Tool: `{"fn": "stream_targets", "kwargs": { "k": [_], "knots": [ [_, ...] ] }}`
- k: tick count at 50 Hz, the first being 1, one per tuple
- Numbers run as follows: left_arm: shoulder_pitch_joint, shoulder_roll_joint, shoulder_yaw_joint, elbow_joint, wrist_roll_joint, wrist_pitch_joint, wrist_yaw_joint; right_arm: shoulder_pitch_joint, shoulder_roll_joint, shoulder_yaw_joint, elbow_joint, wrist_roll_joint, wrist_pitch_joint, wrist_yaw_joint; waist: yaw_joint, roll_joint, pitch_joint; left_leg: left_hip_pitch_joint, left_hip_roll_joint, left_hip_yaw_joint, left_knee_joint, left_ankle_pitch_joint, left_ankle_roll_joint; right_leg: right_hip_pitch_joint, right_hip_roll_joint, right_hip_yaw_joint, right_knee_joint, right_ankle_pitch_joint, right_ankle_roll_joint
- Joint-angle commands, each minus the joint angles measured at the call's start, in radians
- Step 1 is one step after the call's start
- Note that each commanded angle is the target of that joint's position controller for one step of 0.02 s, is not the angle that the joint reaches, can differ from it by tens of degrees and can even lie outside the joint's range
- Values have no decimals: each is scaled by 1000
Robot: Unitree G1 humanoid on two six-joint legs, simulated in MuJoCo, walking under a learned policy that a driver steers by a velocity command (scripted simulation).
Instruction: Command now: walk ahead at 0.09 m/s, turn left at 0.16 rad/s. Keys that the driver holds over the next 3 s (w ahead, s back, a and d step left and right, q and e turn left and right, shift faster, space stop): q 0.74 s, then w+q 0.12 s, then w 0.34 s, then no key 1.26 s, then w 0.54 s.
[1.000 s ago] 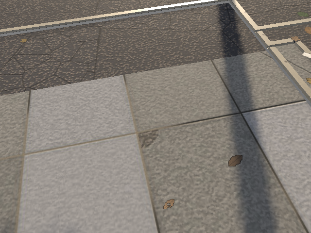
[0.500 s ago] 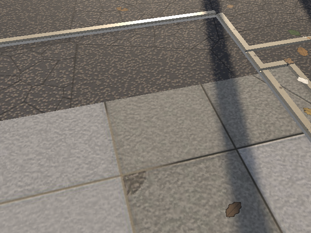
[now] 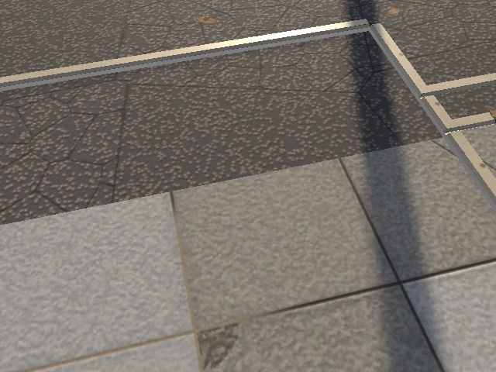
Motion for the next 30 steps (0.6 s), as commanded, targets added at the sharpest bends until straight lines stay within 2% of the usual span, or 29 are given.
{"fn": "stream_targets", "kwargs": {
  "k": [1, 4, 8, 10, 11, 12, 13, 14, 15, 16, 17, 18, 20, 24, 30],
  "knots": [
    [-17, 159, 32, -66, 1, 3, 11, 124, -57, -8, 2, 0, 30, -8, -27, -139, -120, 135, -7, 47, -49, 38, 5, -40, -275, 174, -152, 117, -110],
    [7, 180, 51, -77, -3, 37, 27, 52, -71, -13, -42, 0, 28, 0, -3, -123, -88, 70, 2, 63, -38, 3, 16, -34, -314, 209, -169, -110, -126],
    [12, 193, 68, -86, -4, 64, 45, 52, -46, -13, -69, 6, 19, 3, 7, -95, -87, 66, -7, 93, -125, -29, 36, 12, -348, 202, -109, -95, -126],
    [-7, 203, 76, -90, -10, 72, 50, 101, -38, -14, -67, 5, 11, 1, -20, -77, -90, 155, -20, 99, -300, 70, 58, -14, -334, 154, -26, -41, -79],
    [9, 194, 79, -86, -7, 76, 49, 114, -64, -20, -72, 0, 4, 0, -20, -19, -70, 181, 7, 20, -436, 129, 78, -47, -301, 109, 62, -73, -24],
    [42, 139, 70, -107, -7, 84, 42, 127, -154, -40, -90, -13, -6, -7, 8, 197, -86, 237, 213, -273, -582, 258, 126, -159, -191, -8, 306, -266, 59],
    [-75, 118, 64, -169, -21, 93, 52, 137, -228, -59, -96, -2, -1, -4, -44, 298, 9, 169, 361, -481, -627, 503, 262, -312, -13, -7, 449, -479, 96],
    [-86, 130, 64, -169, -9, 103, 47, 155, -206, -60, -93, -4, 2, -6, -23, 136, 9, 167, 322, -412, -602, 551, 292, -305, -50, 88, 591, -456, 106],
    [-75, 128, 66, -163, -14, 105, 38, 106, -189, -59, -107, 6, 6, -8, 4, 71, -7, 165, 257, -330, -575, 542, 274, -302, -53, 116, 633, -386, 110],
    [-66, 133, 68, -159, -18, 99, 32, 48, -192, -62, -132, 5, 13, -7, 28, 41, -18, 181, 202, -279, -561, 540, 239, -308, -54, 128, 638, -332, 111],
    [-66, 154, 73, -160, -5, 96, 28, 20, -189, -63, -153, 12, 13, -6, 31, 51, -40, 218, 179, -257, -546, 588, 231, -322, -54, 131, 658, -297, 114],
    [-54, 158, 75, -157, 3, 95, 24, 12, -175, -62, -165, 13, 12, -2, 30, 54, -82, 251, 162, -239, -528, 661, 233, -313, -48, 128, 683, -280, 120],
    [-66, 154, 75, -173, -3, 96, 24, 48, -174, -65, -166, 17, 6, 2, 16, 45, -120, 303, 159, -245, -508, 719, 241, -321, -49, 133, 691, -269, 133],
    [-121, 150, 67, -217, -13, 101, 30, 106, -205, -79, -168, 13, 8, 0, -22, 82, -124, 366, 160, -306, -497, 677, 249, -341, -53, 146, 575, -291, 150],
    [-141, 158, 58, -267, -22, 97, 30, 74, -248, -96, -206, 5, 23, 10, -34, 103, -136, 290, 145, -392, -492, 584, 243, -210, -23, 157, 425, -320, 134]
  ]
}}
